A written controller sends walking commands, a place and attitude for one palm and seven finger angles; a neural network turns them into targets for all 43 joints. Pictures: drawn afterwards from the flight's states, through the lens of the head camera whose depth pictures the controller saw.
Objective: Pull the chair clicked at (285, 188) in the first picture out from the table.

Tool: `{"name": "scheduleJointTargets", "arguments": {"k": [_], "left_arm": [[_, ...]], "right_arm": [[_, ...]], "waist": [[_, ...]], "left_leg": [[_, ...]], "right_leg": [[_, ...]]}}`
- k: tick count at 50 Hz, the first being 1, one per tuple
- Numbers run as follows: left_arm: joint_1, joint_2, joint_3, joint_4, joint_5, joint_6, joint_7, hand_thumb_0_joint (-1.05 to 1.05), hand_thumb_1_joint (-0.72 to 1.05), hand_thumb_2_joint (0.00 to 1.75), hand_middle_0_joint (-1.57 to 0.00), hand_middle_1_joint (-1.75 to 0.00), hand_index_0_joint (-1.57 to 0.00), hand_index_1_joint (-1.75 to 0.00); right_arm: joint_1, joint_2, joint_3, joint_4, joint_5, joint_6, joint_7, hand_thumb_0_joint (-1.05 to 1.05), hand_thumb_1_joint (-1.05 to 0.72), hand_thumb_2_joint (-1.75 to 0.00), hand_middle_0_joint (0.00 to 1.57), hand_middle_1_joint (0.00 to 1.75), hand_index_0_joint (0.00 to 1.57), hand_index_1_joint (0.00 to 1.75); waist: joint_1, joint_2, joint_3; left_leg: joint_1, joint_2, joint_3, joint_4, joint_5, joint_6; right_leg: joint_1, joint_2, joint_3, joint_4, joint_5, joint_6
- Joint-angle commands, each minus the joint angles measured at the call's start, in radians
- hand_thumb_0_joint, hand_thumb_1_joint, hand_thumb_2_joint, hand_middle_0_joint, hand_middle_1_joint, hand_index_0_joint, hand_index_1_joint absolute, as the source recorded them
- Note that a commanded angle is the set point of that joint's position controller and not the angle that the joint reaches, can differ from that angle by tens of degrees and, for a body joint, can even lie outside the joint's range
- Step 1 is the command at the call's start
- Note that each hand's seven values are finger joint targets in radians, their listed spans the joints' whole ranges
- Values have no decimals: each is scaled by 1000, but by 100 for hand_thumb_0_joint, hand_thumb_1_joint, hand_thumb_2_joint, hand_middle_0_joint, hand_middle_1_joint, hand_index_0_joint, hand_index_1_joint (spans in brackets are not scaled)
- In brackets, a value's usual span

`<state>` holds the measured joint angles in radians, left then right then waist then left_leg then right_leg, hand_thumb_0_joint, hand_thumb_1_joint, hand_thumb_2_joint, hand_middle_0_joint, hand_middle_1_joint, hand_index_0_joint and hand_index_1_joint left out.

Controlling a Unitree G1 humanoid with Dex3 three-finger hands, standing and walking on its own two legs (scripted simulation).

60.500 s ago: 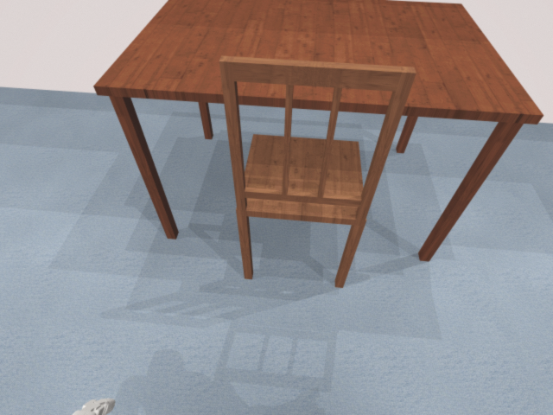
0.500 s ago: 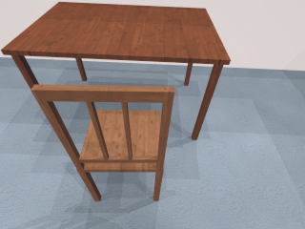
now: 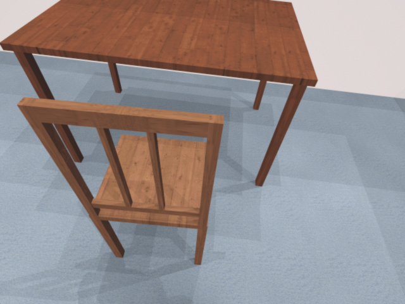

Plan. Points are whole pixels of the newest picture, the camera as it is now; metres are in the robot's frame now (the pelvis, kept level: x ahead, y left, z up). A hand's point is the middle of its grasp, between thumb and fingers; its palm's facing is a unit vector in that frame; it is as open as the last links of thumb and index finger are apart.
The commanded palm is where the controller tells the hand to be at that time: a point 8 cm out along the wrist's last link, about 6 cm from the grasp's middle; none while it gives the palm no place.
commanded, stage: come to a stop and stand still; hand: left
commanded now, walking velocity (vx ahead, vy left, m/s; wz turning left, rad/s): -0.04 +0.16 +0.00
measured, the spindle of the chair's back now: (118, 172) +0.42 +0.25 -0.06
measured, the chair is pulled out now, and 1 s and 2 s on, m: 0.34 0.34 0.34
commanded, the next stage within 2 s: look again from close up in 0.92 s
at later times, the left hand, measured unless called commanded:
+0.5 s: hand out of the picture -0.02 +0.19 -0.17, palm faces +0.01 -0.98 -0.21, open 7.3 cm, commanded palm none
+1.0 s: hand out of the picture -0.02 +0.21 -0.17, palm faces -0.02 -0.99 -0.16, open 7.3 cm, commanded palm none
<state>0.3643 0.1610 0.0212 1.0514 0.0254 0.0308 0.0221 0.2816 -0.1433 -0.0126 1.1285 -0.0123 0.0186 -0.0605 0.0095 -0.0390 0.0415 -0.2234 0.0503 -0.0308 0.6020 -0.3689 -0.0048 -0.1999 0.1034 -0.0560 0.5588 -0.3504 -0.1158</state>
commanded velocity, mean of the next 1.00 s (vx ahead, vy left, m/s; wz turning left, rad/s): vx -0.01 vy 0.02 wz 0.00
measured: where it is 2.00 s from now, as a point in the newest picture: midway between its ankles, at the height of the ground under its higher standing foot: outside the picture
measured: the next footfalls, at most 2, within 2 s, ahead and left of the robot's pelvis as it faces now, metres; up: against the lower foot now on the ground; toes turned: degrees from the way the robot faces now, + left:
left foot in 0.50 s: +0.00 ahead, +0.07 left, +0.00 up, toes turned +0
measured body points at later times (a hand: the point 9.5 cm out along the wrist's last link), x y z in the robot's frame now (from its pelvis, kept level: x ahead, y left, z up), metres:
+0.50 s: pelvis -0.02 +0.02 +0.01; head -0.01 +0.03 +0.46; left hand -0.02 +0.25 -0.15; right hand -0.01 -0.22 -0.14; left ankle -0.02 +0.10 -0.73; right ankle -0.03 -0.06 -0.72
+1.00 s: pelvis -0.02 +0.05 +0.01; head -0.01 +0.06 +0.46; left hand -0.02 +0.27 -0.15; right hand -0.03 -0.17 -0.14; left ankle -0.02 +0.10 -0.73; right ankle -0.03 -0.08 -0.73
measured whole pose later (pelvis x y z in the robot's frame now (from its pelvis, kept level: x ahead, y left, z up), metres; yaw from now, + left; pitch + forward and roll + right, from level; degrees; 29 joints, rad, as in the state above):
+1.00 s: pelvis -0.02 +0.05 +0.01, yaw -2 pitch +0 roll +0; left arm 0.32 0.15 -0.02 1.04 0.02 0.01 0.03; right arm 0.31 -0.15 0.01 1.05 -0.01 -0.01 -0.01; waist 0.00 -0.02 0.02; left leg -0.22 -0.07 0.10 0.46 -0.25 0.11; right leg -0.24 -0.01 0.03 0.50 -0.26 0.01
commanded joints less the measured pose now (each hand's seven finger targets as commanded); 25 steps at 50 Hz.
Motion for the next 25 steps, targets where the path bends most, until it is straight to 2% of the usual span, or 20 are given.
{"name": "scheduleJointTargets", "arguments": {"k": [1,2,3,4,5,7,9,11,13,15,16,17,18,19,20,21,22,23,24,25], "left_arm": [[59,78,14,-47,-2,-8,10,0,90,90,-20,-30,-20,-30],[69,69,10,-42,-9,-16,11,0,90,90,-20,-30,-20,-30],[85,67,9,-22,-14,-24,16,0,90,90,-20,-30,-20,-30],[110,77,8,-2,-16,-37,19,0,90,90,-20,-30,-20,-30],[118,92,7,13,-16,-47,22,0,90,90,-20,-30,-20,-30],[126,119,8,29,-15,-57,29,0,90,90,-20,-30,-20,-30],[139,115,6,33,-11,-58,39,0,90,90,-20,-30,-20,-30],[118,110,2,25,-9,-54,44,0,90,90,-20,-30,-20,-30],[77,98,-4,10,-15,-53,42,0,90,90,-20,-30,-20,-30],[40,76,-14,-4,-19,-50,36,0,90,90,-20,-30,-20,-30],[40,72,-15,-9,-16,-49,34,0,90,90,-20,-30,-20,-30],[121,127,24,18,-7,-87,76,0,90,90,-20,-30,-20,-30],[96,173,33,-26,-2,-88,72,0,90,90,-20,-30,-20,-30],[39,143,36,-44,-4,-84,70,0,90,90,-20,-30,-20,-30],[-23,170,50,-64,-14,-62,70,0,90,90,-20,-30,-20,-30],[-50,174,49,-99,-21,-47,70,0,90,90,-20,-30,-20,-30],[-72,152,36,-122,-26,-38,68,0,90,90,-20,-30,-20,-30],[-31,99,18,-114,-34,-24,58,0,90,90,-20,-30,-20,-30],[-2,67,11,-105,-24,-12,46,0,90,90,-20,-30,-20,-30],[20,67,8,-111,-13,1,36,0,90,90,-20,-30,-20,-30]], "right_arm": [[113,-98,-14,2,-6,-24,-13,0,-90,-90,20,30,20,30],[98,-111,-15,4,-6,-28,-12,0,-90,-90,20,30,20,30],[62,-101,-9,-3,-1,-28,-11,0,-90,-90,20,30,20,30],[30,-78,-1,-12,4,-30,-7,0,-90,-90,20,30,20,30],[18,-47,7,-21,9,-31,-4,0,-90,-90,20,30,20,30],[38,-41,10,-34,16,-25,-2,0,-90,-90,20,30,20,30],[30,-49,5,-42,20,-19,-3,0,-90,-90,20,30,20,30],[27,-50,4,-44,22,-17,-2,0,-90,-90,20,30,20,30],[53,-49,6,-36,22,-20,1,0,-90,-90,20,30,20,30],[55,-50,6,-21,19,-27,4,0,-90,-90,20,30,20,30],[49,-59,8,-22,16,-27,7,0,-90,-90,20,30,20,30],[-49,-118,-23,-110,13,-35,13,0,-90,-90,20,30,20,30],[79,-82,-35,-120,14,-6,11,0,-90,-90,20,30,20,30],[149,-101,-44,-100,11,-7,5,0,-90,-90,20,30,20,30],[207,-85,-45,-98,17,-10,3,0,-90,-90,20,30,20,30],[254,-87,-48,-116,18,-21,1,0,-90,-90,20,30,20,30],[276,-87,-45,-126,16,-34,-1,0,-90,-90,20,30,20,30],[176,-95,-35,-159,5,-39,-3,0,-90,-90,20,30,20,30],[58,-115,-35,-202,-3,-36,4,0,-90,-90,20,30,20,30],[-28,-124,-33,-240,-12,-28,17,0,-90,-90,20,30,20,30]], "waist": [[-36,136,9],[-17,263,-2],[4,296,8],[20,243,5],[16,129,30],[8,-13,-2],[20,-72,-10],[13,-67,-4],[-9,-55,-34],[-18,7,-5],[-12,20,23],[11,-96,104],[-57,-178,59],[-94,-89,47],[-119,-58,-19],[-128,-38,-87],[-142,96,-157],[-83,273,-119],[-22,350,-38],[14,324,61]], "left_leg": [[111,100,-45,-190,326,58],[116,162,-125,-181,456,93],[74,163,-115,-181,510,102],[52,108,-47,-131,507,71],[26,53,19,-79,422,27],[-40,6,54,-72,161,-3],[-105,-11,51,-48,-25,0],[-95,-2,44,-75,-9,6],[-18,4,36,-157,111,13],[95,35,23,-212,275,22],[98,44,14,-198,287,22],[-56,-14,139,82,26,-21],[-132,-61,55,185,-82,6],[-81,-76,112,199,-102,7],[-32,-73,167,96,-78,15],[26,-73,164,-3,-28,30],[123,-26,85,-130,102,55],[46,126,-90,-200,92,105],[-82,231,-223,-297,43,156],[-230,243,-231,-371,-134,190]], "right_leg": [[-96,-147,141,-50,419,55],[-103,-126,106,-40,311,94],[-43,-133,107,-69,260,108],[14,-163,147,-137,374,114],[42,-196,191,-183,553,117],[164,-255,232,-199,873,128],[246,-282,255,-198,1030,135],[235,-285,246,-186,1018,117],[203,-261,211,-173,917,106],[77,-222,181,-199,678,100],[31,-210,183,-230,551,106],[18,-280,290,-250,1287,295],[101,-292,254,-232,1388,380],[66,-256,155,-223,1482,403],[110,-209,85,-171,1412,362],[114,-179,62,-80,1227,295],[65,-171,86,60,854,191],[-15,-153,122,181,335,99],[-105,-109,98,231,-124,86],[-96,-102,96,296,-152,78]]}}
